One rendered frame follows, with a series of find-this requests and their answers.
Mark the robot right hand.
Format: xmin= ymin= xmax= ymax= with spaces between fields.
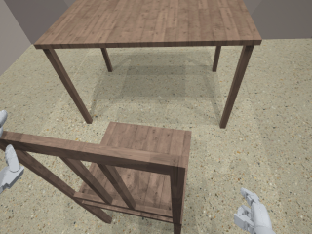
xmin=234 ymin=187 xmax=273 ymax=234

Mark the chair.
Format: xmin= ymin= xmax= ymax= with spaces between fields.
xmin=0 ymin=121 xmax=192 ymax=234

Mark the table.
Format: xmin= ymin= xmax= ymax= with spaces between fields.
xmin=33 ymin=0 xmax=262 ymax=129

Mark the robot left hand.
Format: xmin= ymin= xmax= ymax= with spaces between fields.
xmin=0 ymin=110 xmax=24 ymax=194

